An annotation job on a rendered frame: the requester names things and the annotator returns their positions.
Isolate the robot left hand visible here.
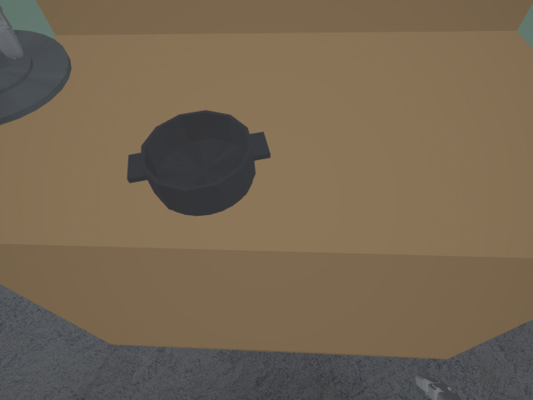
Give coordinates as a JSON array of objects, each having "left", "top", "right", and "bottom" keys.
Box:
[{"left": 0, "top": 5, "right": 23, "bottom": 60}]

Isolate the robot right hand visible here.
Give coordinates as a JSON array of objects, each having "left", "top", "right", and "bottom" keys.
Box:
[{"left": 416, "top": 374, "right": 463, "bottom": 400}]

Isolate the pot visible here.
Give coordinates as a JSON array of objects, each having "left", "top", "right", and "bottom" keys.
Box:
[{"left": 127, "top": 110, "right": 271, "bottom": 216}]

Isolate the lid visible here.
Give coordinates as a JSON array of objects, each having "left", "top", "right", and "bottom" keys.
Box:
[{"left": 0, "top": 30, "right": 72, "bottom": 125}]

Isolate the table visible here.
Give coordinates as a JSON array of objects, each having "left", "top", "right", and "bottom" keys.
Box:
[{"left": 0, "top": 0, "right": 533, "bottom": 359}]

